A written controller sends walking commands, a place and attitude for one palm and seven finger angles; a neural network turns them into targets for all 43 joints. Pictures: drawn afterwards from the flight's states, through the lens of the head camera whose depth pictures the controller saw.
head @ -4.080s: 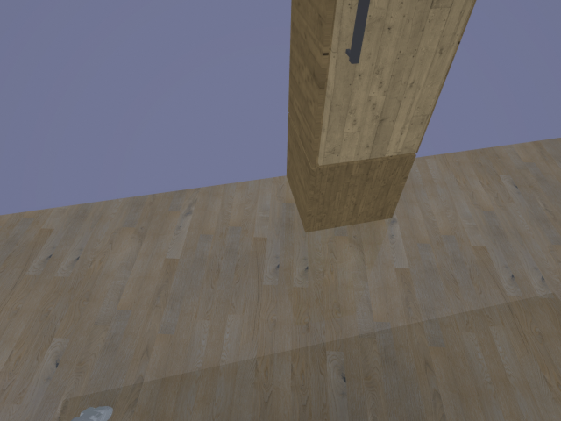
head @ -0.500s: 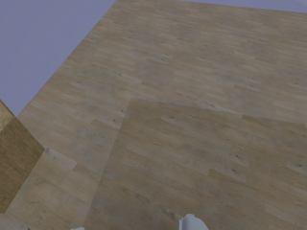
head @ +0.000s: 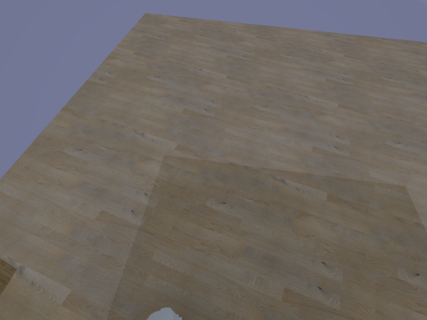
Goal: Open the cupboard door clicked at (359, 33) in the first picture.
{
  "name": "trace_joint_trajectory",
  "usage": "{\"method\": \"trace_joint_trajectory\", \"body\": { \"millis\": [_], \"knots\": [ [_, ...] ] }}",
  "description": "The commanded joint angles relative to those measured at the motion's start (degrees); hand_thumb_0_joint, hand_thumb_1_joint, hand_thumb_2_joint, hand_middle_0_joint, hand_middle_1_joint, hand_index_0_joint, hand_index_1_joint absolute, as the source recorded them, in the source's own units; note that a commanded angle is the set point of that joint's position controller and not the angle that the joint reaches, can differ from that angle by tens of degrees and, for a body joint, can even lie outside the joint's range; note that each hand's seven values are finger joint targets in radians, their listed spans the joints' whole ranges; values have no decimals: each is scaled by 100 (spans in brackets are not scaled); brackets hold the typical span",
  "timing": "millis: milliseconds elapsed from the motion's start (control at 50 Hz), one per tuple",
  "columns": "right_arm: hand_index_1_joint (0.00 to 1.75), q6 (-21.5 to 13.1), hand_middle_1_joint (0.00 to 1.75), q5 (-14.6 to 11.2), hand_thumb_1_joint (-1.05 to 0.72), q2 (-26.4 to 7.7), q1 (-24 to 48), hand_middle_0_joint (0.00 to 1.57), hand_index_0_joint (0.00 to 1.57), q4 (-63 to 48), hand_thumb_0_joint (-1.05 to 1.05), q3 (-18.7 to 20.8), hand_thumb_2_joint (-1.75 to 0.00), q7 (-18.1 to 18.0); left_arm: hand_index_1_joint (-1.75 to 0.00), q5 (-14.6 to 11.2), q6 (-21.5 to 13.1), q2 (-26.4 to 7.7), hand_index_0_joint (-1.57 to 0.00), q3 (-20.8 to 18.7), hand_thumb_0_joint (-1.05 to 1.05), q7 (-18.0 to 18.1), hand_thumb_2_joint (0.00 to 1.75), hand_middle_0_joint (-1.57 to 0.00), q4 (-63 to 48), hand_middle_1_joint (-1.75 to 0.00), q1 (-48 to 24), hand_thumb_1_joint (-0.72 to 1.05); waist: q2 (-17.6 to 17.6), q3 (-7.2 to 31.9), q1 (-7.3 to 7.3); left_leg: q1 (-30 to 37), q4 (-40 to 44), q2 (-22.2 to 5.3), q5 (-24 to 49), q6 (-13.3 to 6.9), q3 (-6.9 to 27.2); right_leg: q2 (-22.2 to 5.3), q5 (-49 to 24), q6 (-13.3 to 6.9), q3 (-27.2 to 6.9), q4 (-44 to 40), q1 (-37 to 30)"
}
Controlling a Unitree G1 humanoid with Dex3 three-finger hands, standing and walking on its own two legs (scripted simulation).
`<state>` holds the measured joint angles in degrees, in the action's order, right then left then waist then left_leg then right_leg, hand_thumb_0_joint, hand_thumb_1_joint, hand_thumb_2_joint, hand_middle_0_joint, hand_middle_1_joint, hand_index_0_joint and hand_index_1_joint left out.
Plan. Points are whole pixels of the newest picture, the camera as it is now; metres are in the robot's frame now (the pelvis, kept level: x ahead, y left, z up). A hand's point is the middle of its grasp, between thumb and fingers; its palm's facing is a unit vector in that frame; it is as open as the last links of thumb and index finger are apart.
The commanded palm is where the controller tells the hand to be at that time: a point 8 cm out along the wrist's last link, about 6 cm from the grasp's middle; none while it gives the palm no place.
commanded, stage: walk to a spot facing it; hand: left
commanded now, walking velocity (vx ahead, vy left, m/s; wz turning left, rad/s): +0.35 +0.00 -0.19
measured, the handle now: out of the picture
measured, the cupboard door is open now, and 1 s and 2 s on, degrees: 0 0 0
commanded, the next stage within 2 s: turn to face it in 0.26 s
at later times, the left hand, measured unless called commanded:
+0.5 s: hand (147, 253) +0.30 +0.19 -0.17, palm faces -0.17 -0.97 -0.16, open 7.4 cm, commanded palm none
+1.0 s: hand (124, 246) +0.32 +0.25 -0.19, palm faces +0.14 -0.97 -0.20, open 7.4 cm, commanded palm none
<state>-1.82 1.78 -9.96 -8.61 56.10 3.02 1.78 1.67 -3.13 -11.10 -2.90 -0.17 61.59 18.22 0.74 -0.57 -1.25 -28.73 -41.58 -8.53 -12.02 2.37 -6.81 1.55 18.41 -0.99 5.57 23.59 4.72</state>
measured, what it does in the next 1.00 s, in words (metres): walks ahead: left foot, then right foot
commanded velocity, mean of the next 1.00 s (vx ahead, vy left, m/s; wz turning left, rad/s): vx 0.06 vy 0.00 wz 0.23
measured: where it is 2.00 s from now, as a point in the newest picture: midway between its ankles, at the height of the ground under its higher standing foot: outside the picture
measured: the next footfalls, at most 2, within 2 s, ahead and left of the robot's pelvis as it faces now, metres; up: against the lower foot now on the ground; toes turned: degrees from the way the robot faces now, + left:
left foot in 0.06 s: +0.17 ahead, +0.12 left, +0.00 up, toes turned +10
right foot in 0.56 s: +0.31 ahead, -0.13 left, +0.00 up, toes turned -17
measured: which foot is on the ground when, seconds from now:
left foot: up 0.00-0.04, down 0.06-0.56, up 0.58-0.88, down 0.90-1.00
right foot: down 0.00-0.06, up 0.08-0.54, down 0.56-0.90, up 0.92-1.00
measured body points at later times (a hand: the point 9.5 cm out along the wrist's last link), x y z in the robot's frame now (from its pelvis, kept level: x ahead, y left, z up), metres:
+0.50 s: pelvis +0.19 +0.03 +0.00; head +0.22 +0.03 +0.45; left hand +0.31 +0.24 -0.16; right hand +0.08 -0.18 -0.14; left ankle +0.13 +0.12 -0.73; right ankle +0.26 -0.12 -0.70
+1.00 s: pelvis +0.23 +0.04 -0.02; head +0.25 +0.08 +0.43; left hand +0.31 +0.31 -0.17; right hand +0.32 -0.22 -0.14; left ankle +0.26 +0.13 -0.73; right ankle +0.24 -0.10 -0.68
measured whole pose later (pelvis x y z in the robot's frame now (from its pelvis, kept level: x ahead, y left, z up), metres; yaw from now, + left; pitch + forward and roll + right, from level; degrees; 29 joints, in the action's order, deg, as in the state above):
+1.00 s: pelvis +0.23 +0.04 -0.02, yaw +6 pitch +0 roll -2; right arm 0.5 2.0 -12.7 -12.4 52.7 4.4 0.1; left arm 1.6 4.0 -13.7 -5.1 0.8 53.3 7.7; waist -2.7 -3.3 1.9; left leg -22.8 -41.8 -3.2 -19.0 -2.8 -6.6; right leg -7.5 26.5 3.9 6.6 62.4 28.6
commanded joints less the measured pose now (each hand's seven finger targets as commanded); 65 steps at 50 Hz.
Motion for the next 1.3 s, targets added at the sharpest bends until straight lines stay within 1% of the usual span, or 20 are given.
{"method": "trace_joint_trajectory", "body": {
  "millis": [0, 20, 60, 120, 220, 340, 420, 480, 520, 540, 560, 680, 820, 860, 880, 900, 940, 1020, 1160, 1280],
  "knots": [
    [30, -172, 30, -27, -90, -470, -431, 20, 20, -173, 0, 109, -90, -19, -30, -35, -111, -827, -20, -189, 0, 60, 90, -20, -205, -30, 70, 90, -319, -395, 317, 1391, 988, 273, 71, -136, -160, -1418, -1166, -633, -1032, -292, 827],
    [30, -225, 30, 6, -90, -713, -1204, 20, 20, 74, 0, 165, -90, -82, -30, -54, -104, -694, -20, -174, 0, 50, 90, -20, -229, -30, 62, 90, 235, -35, 631, 2496, 1379, 216, 37, -227, 4, -1044, -1655, -457, -700, 914, 1144],
    [30, -219, 30, 58, -90, -1598, -2365, 20, 20, 386, 0, 330, -90, -190, -30, -98, -99, -323, -20, -86, 0, 0, 90, -20, -448, -30, 238, 90, 2291, 847, 874, 4030, 2711, -1985, -411, -958, 2977, 4, 1403, -43, -210, 4226, 3023],
    [30, -252, 30, 0, -90, -788, -1296, 20, 20, 143, 0, 102, -90, -269, -30, -26, -14, -303, -20, -145, 0, -78, 90, -20, -355, -30, -367, 90, 361, -358, 491, 2300, 2967, -1669, -310, -832, 1820, -755, 204, -41, -665, 4972, 3226],
    [30, -362, 30, -54, -90, -385, -1083, 20, 20, 163, 0, 62, -90, -351, -30, 36, 322, 28, -20, -238, 0, -100, 90, -20, -237, -30, 187, 90, 484, -254, 44, 1824, 2975, -1086, 1071, -512, 13, -803, -733, 203, -522, 4787, 2923],
    [30, -288, 30, -64, -90, -500, -1359, 20, 20, 326, 0, 69, -90, -380, -30, 10, 431, 99, -20, -247, 0, -139, 90, -20, -574, -30, -493, 90, 713, -438, 125, 2368, 2599, -1054, 2905, -744, -681, -797, -950, 362, -119, 3610, 3280],
    [30, -204, 30, -1, -90, -423, -1705, 20, 20, 630, 0, 28, -90, -363, -30, -1, 296, 255, -20, -68, 0, -24, 90, -20, -584, -30, -862, 90, 819, -461, 314, 2417, 2215, -965, 3586, -894, -570, -591, -801, 199, 136, 1868, 2370],
    [30, -122, 30, -46, -90, -425, -1716, 20, 20, 758, 0, 14, -90, -361, -30, 4, 169, 104, -20, -9, 0, 62, 90, -20, -396, -30, -488, 90, 698, -30, 109, 2414, 1483, -806, 3635, -737, -308, -394, -1190, 155, 317, 774, 1146],
    [30, -114, 30, -122, -90, -249, -1746, 20, 20, 728, 0, -6, -90, -312, -30, 11, 38, -442, -20, -89, 0, 147, 90, -20, -131, -30, 293, 90, -14, 594, -233, 1547, 297, -426, 2212, -322, -366, -1104, -3536, 52, -188, 384, -564],
    [30, -88, 30, -153, -90, -3, -1874, 20, 20, 604, 0, -15, -90, -285, -30, 6, -12, -880, -20, -183, 0, 199, 90, -20, -37, -30, 679, 90, -966, 1009, -284, 406, -874, 255, -795, -70, -509, -2379, -5924, -495, -1213, 595, -1635],
    [30, 46, 30, -208, -90, -16, -1797, 20, 20, 473, 0, -12, -90, -324, -30, -79, -11, -1127, -20, -214, 0, 191, 90, -20, -72, -30, 784, 90, -1346, 1345, -314, 324, -1947, 457, -2629, -9, 69, -3022, -6287, -1080, -1529, 266, -1437],
    [30, 434, 30, -85, -90, 22, -1432, 20, 20, 308, 0, 92, -90, -187, -30, -17, 205, -605, -20, -156, 0, 303, 90, -20, -747, -30, -927, 90, -974, 74, 281, 370, -2331, 171, -1527, 68, 327, -2355, -1595, -536, -144, -638, 1297],
    [30, 396, 30, -55, -90, -258, -1162, 20, 20, -222, 0, 184, -90, -68, -30, 29, 363, -884, -20, -315, 0, 265, 90, -20, -1092, -30, -1215, 90, -1079, -39, 370, 854, -204, 271, -965, 33, -81, -2356, -406, -288, 405, 105, 1468],
    [30, 320, 30, -18, -90, -665, -1466, 20, 20, -225, 0, 261, -90, -54, -30, -71, 453, -751, -20, -298, 0, 203, 90, -20, -1217, -30, -1121, 90, 134, 121, 516, 1549, 1305, 238, -120, -51, 233, -1887, -1, 58, 697, 1529, 1815],
    [30, 261, 30, 16, -90, -1329, -1532, 20, 20, -354, 0, 409, -90, -78, -30, -113, 504, -382, -20, -260, 0, 136, 90, -20, -1430, -30, -1001, 90, 2040, -49, 565, 1747, 2240, -1063, 658, -644, 2437, -1074, 1542, 542, 824, 2921, 3055],
    [30, 237, 30, 40, -90, -1605, -1622, 20, 20, -421, 0, 448, -90, -133, -30, -45, 514, -382, -20, -187, 0, 121, 90, -20, -1687, -30, -1505, 90, 1879, -169, 748, 1440, 2755, -1725, 771, -1109, 3306, -856, 1718, 564, 172, 4074, 3254],
    [30, 201, 30, -6, -90, -1464, -1024, 20, 20, -501, 0, 386, -90, -248, -30, -17, 504, -451, -20, -273, 0, 108, 90, -20, -1543, -30, -1415, 90, 1521, 142, 472, 1501, 2571, -1244, 380, -961, 2950, -869, 885, 521, -508, 4896, 3482],
    [30, 110, 30, -38, -90, -1235, -375, 20, 20, -770, 0, 273, -90, -268, -30, -53, 488, -618, -20, -306, 0, 43, 90, -20, -1238, -30, -881, 90, 626, 361, 189, 1687, 2384, -601, 1079, -976, 1844, -841, 86, 616, -489, 4440, 2915],
    [30, 209, 30, -37, -90, -1429, -677, 20, 20, -654, 0, 364, -90, -236, -30, -117, 471, -607, -20, -235, 0, 106, 90, -20, -1425, -30, -1093, 90, 589, 555, 438, 2468, 2165, -638, 1776, -1300, 2350, -595, 684, 647, -520, 2993, 2658],
    [30, 331, 30, -34, -90, -1503, -251, 20, 20, -765, 0, 437, -90, -173, -30, -167, 417, -626, -20, -203, 0, 159, 90, -20, -1400, -30, -583, 90, 846, 593, 233, 1750, 1909, -291, 1778, -1130, 2664, -269, 439, 497, -388, 1361, 1380]
  ]
}}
